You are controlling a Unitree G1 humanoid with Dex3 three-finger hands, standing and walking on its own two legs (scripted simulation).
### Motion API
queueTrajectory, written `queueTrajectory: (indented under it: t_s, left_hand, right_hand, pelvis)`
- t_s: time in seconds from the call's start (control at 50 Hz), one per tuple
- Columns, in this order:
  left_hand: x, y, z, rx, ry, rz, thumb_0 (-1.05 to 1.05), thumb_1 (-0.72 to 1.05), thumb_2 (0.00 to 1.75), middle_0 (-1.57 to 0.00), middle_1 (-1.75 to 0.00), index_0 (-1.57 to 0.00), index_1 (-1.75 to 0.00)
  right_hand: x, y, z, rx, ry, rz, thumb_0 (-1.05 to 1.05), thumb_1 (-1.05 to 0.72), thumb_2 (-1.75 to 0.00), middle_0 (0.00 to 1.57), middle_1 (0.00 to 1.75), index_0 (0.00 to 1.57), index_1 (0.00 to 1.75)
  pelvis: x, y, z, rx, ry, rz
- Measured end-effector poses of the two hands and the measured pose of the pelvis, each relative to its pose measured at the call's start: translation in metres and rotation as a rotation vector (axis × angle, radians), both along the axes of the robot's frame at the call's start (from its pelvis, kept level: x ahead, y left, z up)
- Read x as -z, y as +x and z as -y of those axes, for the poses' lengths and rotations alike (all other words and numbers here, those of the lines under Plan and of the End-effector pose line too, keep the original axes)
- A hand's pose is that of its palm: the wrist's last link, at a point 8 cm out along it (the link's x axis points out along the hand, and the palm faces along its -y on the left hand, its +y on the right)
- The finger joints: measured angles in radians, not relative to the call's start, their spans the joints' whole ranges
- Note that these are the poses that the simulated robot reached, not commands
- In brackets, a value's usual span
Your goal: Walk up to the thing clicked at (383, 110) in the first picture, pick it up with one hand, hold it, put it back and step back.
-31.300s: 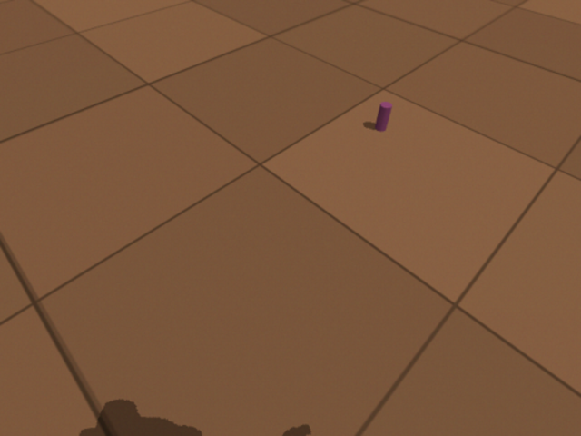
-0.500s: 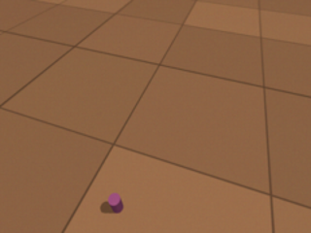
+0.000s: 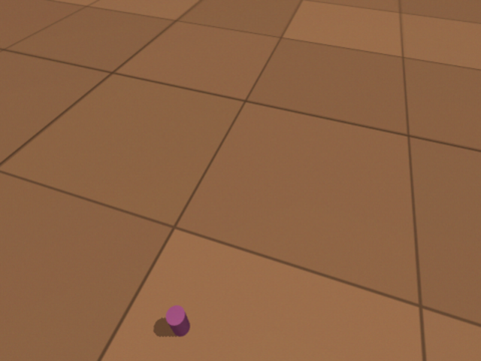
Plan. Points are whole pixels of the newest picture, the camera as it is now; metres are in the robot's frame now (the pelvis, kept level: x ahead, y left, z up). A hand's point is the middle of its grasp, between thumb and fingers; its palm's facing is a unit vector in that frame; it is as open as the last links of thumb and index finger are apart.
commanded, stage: stand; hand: left
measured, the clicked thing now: (178, 321) +0.37 +0.21 -0.70
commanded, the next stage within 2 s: step back in 0.32 s
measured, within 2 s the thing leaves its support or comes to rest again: neither
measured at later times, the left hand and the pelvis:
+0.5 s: hand out of the picture +0.07 +0.26 -0.17, palm faces +0.00 -0.93 -0.38, open 7.4 cm; pelvis -0.03 +0.00 -0.01, yaw +0 degrees
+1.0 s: hand out of the picture +0.03 +0.31 -0.18, palm faces +0.02 -0.93 -0.36, open 7.4 cm; pelvis -0.11 +0.05 -0.02, yaw +3 degrees
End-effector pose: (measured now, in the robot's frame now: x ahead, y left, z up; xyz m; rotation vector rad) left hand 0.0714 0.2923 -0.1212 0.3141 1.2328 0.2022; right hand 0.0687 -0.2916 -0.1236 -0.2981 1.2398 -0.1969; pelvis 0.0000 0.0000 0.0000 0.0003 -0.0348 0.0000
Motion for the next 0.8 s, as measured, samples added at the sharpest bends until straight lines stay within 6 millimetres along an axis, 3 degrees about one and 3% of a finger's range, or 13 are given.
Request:
queueTrajectory:
  t_s: [0.34,0.52,0.66,0.8]
  left_hand:
    - [0.001,-0.002,0.000,-0.012,-0.002,-0.002,0.01,0.90,0.90,-0.20,-0.30,-0.20,-0.30]
    - [0.007,-0.011,-0.016,-0.014,0.043,0.015,0.01,0.90,0.90,-0.20,-0.30,-0.20,-0.30]
    - [0.012,-0.033,-0.015,0.006,0.061,0.025,0.01,0.91,0.90,-0.20,-0.30,-0.20,-0.30]
    - [0.010,-0.051,-0.026,0.023,0.055,0.041,0.01,0.90,0.90,-0.21,-0.30,-0.20,-0.30]
  right_hand:
    - [-0.001,0.004,0.003,0.003,-0.002,0.002,0.01,-0.90,-0.90,0.21,0.30,0.20,0.30]
    - [0.005,-0.005,0.018,0.009,-0.024,0.010,0.01,-0.90,-0.90,0.21,0.30,0.21,0.30]
    - [0.016,-0.024,0.031,0.005,-0.037,0.018,0.01,-0.90,-0.90,0.21,0.30,0.20,0.30]
    - [0.012,-0.059,0.015,-0.001,-0.044,-0.015,0.01,-0.90,-0.90,0.21,0.30,0.20,0.30]
  pelvis:
    - [0.000,0.002,0.002,-0.001,0.000,-0.001]
    - [0.013,-0.030,0.003,-0.005,0.000,-0.010]
    - [0.025,-0.055,0.007,-0.015,-0.006,-0.002]
    - [0.022,-0.077,-0.012,-0.025,0.011,-0.021]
